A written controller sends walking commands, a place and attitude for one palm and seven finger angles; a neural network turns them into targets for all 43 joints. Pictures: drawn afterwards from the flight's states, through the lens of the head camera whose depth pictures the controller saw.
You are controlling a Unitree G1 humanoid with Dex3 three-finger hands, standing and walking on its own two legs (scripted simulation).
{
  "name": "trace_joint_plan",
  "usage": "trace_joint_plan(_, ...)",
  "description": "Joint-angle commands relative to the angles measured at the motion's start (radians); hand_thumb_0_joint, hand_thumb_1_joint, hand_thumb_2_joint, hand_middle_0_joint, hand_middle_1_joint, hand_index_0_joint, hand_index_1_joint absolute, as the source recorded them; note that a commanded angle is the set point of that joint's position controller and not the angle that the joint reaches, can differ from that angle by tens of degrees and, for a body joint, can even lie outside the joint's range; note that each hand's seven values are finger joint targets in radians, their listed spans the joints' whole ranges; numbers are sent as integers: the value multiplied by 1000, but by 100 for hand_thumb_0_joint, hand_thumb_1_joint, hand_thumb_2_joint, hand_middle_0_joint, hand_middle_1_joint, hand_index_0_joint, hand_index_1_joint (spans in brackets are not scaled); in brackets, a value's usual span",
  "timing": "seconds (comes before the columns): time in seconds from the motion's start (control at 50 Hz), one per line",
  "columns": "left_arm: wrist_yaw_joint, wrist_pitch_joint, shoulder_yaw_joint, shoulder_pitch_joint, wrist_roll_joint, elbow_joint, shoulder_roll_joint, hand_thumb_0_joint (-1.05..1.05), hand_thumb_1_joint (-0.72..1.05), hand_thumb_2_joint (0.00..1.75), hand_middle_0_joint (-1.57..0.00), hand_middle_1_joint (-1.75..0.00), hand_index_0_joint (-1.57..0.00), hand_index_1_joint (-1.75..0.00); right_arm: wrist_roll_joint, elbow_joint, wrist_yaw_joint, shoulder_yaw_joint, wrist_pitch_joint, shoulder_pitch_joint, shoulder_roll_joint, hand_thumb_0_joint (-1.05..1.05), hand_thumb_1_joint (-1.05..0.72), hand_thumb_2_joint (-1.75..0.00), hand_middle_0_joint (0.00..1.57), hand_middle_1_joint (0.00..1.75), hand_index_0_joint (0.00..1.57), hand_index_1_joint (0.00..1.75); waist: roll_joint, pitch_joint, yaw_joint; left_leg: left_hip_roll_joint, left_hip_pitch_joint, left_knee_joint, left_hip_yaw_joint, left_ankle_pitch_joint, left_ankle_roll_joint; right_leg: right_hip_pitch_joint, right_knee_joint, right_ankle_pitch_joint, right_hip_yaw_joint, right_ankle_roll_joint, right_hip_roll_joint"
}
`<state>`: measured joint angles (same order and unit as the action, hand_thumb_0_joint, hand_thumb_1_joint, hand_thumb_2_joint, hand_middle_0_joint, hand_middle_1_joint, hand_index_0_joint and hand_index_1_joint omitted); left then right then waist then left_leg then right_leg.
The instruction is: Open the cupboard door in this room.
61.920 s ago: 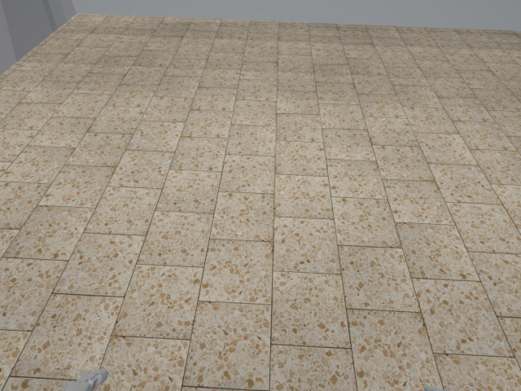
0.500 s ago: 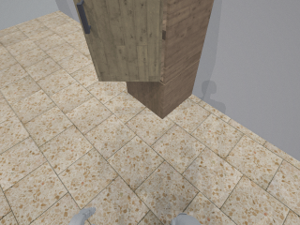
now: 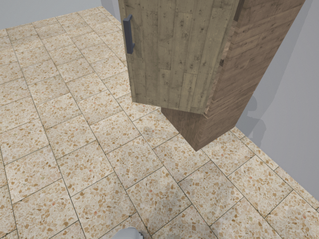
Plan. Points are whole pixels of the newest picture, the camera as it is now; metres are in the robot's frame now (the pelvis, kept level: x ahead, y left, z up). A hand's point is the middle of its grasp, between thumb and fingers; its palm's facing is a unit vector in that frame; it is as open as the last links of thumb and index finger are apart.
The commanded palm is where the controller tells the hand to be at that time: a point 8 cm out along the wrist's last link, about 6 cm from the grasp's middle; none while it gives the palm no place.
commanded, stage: take the last steps up to it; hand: left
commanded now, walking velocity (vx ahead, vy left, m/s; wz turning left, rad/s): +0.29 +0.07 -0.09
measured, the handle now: (130, 34) +0.78 +0.22 +0.08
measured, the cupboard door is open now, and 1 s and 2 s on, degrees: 44 44 44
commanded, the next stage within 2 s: come to a stop and stand still in 0.34 s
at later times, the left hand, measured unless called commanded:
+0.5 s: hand (106, 181) +0.29 +0.22 -0.16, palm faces -0.10 -0.97 -0.24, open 7.3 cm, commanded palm none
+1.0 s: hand (87, 200) +0.23 +0.26 -0.19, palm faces -0.01 -0.98 -0.17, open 7.3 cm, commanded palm none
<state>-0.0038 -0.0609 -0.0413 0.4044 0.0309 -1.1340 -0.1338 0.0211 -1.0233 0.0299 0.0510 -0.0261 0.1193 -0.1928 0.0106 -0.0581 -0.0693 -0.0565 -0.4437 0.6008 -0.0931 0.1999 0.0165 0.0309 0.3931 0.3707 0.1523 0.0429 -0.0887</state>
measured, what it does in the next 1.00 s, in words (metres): walks ahead: left foot, then right foot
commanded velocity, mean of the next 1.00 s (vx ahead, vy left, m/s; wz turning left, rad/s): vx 0.01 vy -0.01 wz -0.03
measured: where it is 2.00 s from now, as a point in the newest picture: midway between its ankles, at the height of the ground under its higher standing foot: outside the picture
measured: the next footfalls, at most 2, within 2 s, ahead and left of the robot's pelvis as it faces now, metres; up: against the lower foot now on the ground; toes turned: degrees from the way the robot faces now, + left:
left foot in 0.04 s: +0.13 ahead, +0.12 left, +0.00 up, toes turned +6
right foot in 0.52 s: +0.25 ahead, -0.08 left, +0.00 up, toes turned -12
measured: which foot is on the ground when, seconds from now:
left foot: up 0.00-0.02, down 0.04-0.52, up 0.54-0.86, down 0.88-1.00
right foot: down 0.00-0.04, up 0.06-0.50, down 0.52-0.88, up 0.90-1.00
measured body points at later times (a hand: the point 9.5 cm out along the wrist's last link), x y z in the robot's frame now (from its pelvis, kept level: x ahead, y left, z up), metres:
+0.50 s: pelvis +0.16 +0.04 +0.00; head +0.19 +0.02 +0.45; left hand +0.29 +0.27 -0.14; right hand +0.08 -0.17 -0.17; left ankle +0.09 +0.12 -0.74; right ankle +0.21 -0.07 -0.73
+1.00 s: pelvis +0.17 +0.08 +0.00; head +0.19 +0.11 +0.45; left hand +0.23 +0.32 -0.17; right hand +0.21 -0.16 -0.14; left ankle +0.20 +0.17 -0.74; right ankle +0.16 -0.06 -0.70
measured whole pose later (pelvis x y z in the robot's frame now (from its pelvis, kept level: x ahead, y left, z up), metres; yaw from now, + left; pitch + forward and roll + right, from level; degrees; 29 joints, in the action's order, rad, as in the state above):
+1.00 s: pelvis +0.17 +0.08 +0.00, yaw -4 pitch +0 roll -1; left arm -0.02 0.06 -0.07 0.20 0.03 -1.04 -0.21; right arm 0.03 -1.03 -0.03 0.03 0.01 0.21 -0.15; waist 0.06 -0.04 -0.01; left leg -0.01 -0.28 0.53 -0.06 0.25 -0.04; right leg 0.39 0.86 0.42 0.00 0.01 -0.03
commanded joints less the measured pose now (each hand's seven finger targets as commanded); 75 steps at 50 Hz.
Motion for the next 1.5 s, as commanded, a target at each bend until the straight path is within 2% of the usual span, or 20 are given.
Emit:
trace_joint_plan(0.0, -8, -9, -26, 3, -16, 57, -132, 0, 90, 90, -20, -30, -20, -30, 14, -35, -22, 35, -39, 304, -146, 0, -90, -90, 20, 30, 20, 30, -78, 160, 169, -84, 540, -153, 91, -102, -63, 274, 361, -361, -17, -74, -74)
trace_joint_plan(0.02, -3, -10, -15, 23, -24, 77, -74, 0, 90, 90, -20, -30, -20, -30, 19, -49, -34, 60, -36, 399, -241, 0, -90, -90, 20, 30, 20, 30, -304, 245, 186, -312, 699, -203, 396, -248, -169, 491, 649, 191, 18, -42, 52)
trace_joint_plan(0.04, -12, -8, -13, -37, -18, 103, -83, 0, 90, 90, -20, -30, -20, -30, 11, -51, -45, 54, -23, 411, -240, 0, -90, -90, 20, 30, 20, 30, -249, 243, 192, -361, 682, -248, 410, -318, -223, 559, 815, 233, -88, -66, 37)
trace_joint_plan(0.12, 2, 14, -21, -98, -9, 89, -66, 0, 90, 90, -20, -30, -20, -30, 8, 5, -58, 9, -42, 215, -90, 0, -90, -90, 20, 30, 20, 30, -99, 23, 100, -264, 344, -338, 210, -297, -183, 556, 873, 1, -150, -58, -52)
trace_joint_plan(0.18, 2, 30, -19, -50, -9, 80, -37, 0, 90, 90, -20, -30, -20, -30, 3, -8, -62, -1, -59, 223, -71, 0, -90, -90, 20, 30, 20, 30, -76, 49, 57, -230, 338, -358, 111, -460, -175, 522, 801, -56, -133, -41, -41)
trace_joint_plan(0.4, 7, 41, -6, -240, -8, 165, -55, 0, 90, 90, -20, -30, -20, -30, 14, -62, -59, -6, -35, 293, -89, 0, -90, -90, 20, 30, 20, 30, -78, -10, 79, -219, 369, -306, 55, -506, -175, 391, 314, -100, -55, -59, 15)
trace_joint_plan(0.46, -3, 29, -7, -136, -8, 134, -83, 0, 90, 90, -20, -30, -20, -30, 4, -76, -64, -16, -23, 283, -76, 0, -90, -90, 20, 30, 20, 30, -9, 25, 23, -157, 305, -125, 22, -543, -110, 155, 110, -261, -51, -62, 45)
trace_joint_plan(0.48, -13, 17, -16, -38, -9, 101, -131, 0, 90, 90, -20, -30, -20, -30, -6, -71, -65, -20, -26, 277, -59, 0, -90, -90, 20, 30, 20, 30, 61, 98, -10, -92, 209, -13, -13, -437, -54, -29, 94, -657, -146, -81, -32)
trace_joint_plan(0.52, -30, 11, -16, 29, -26, 68, -236, 0, 90, 90, -20, -30, -20, -30, -30, -60, -66, -19, 1, 291, -40, 0, -90, -90, 20, 30, 20, 30, 173, 206, 1, 45, 98, 282, 7, 419, 24, -133, 50, -1286, -393, -299, -369)
trace_joint_plan(0.62, -51, 41, -17, -189, -15, 134, -186, 0, 90, 90, -20, -30, -20, -30, -30, -77, -64, -11, 61, 252, 14, 0, -90, -90, 20, 30, 20, 30, 121, 96, 67, 21, 103, 305, 79, 350, 26, 100, 4, -1011, -215, -234, -241)
trace_joint_plan(0.8, -42, 75, -45, -258, -5, 174, -192, 0, 90, 90, -20, -30, -20, -30, -13, -42, -52, 16, 68, 263, 3, 0, -90, -90, 20, 30, 20, 30, 190, 92, 106, 44, 241, -26, 32, 68, 33, 250, 48, -461, -171, -151, -166)
trace_joint_plan(0.82, -38, 81, -40, -255, -12, 177, -170, 0, 90, 90, -20, -30, -20, -30, -11, -45, -50, 17, 59, 278, -17, 0, -90, -90, 20, 30, 20, 30, 126, 84, 114, 17, 320, -131, 54, -19, 20, 328, 93, -283, -160, -113, -131)
trace_joint_plan(0.86, -33, 98, -20, -203, -22, 188, -73, 0, 90, 90, -20, -30, -20, -30, 9, 2, -57, 33, 39, 237, -135, 0, -90, -90, 20, 30, 20, 30, -292, 51, 98, -291, 141, -378, 437, -1, -116, 361, 355, 158, -82, -21, 51)
trace_joint_plan(0.88, -32, 103, -24, -213, -20, 193, -98, 0, 90, 90, -20, -30, -20, -30, 16, 32, -65, 27, 37, 174, -156, 0, -90, -90, 20, 30, 20, 30, -226, 16, 91, -319, 26, -428, 454, 103, -177, 308, 450, 163, -171, -35, 44)
trace_joint_plan(0.92, -17, 113, -34, -200, -8, 158, -112, 0, 90, 90, -20, -30, -20, -30, 18, 43, -78, 15, 28, 99, -136, 0, -90, -90, 20, 30, 20, 30, -205, -26, 67, -249, 31, -455, 389, 224, -138, 345, 543, 83, -206, -35, 43)
trace_joint_plan(1.04, -1, 98, -35, -145, -9, 127, -129, 0, 90, 90, -20, -30, -20, -30, 6, 22, -91, 18, 15, 173, -139, 0, -90, -90, 20, 30, 20, 30, -121, 82, 89, -240, 352, -357, 273, -158, -147, 469, 591, 13, -194, -1, 46)
trace_joint_plan(1.16, 0, 97, -18, -183, -12, 137, -103, 0, 90, 90, -20, -30, -20, -30, 6, -13, -90, 28, 17, 232, -143, 0, -90, -90, 20, 30, 20, 30, -158, 99, 127, -243, 392, -305, 262, -328, -170, 389, 415, 100, -149, -3, 41)
trace_joint_plan(1.28, -8, 85, -11, -56, -16, 81, -87, 0, 90, 90, -20, -30, -20, -30, -2, -24, -73, 30, 30, 166, -143, 0, -90, -90, 20, 30, 20, 30, -116, 91, 60, -156, 187, -267, 211, -14, -101, 94, -12, -121, -93, -25, 67)
trace_joint_plan(1.34, -25, 69, -14, -107, -14, 87, -201, 0, 90, 90, -20, -30, -20, -30, -8, -9, -55, 3, 43, 134, -30, 0, -90, -90, 20, 30, 20, 30, 198, -9, 74, 19, 102, -78, 51, 168, 8, 214, -226, 66, -354, -140, -194)
trace_joint_plan(1.48, -31, 45, 19, -147, -30, 62, -101, 0, 90, 90, -20, -30, -20, -30, -1, -114, -58, -12, 31, 238, -25, 0, -90, -90, 20, 30, 20, 30, 44, -44, 101, -33, 274, -164, 112, -153, -3, 268, -83, -151, -184, -86, -42)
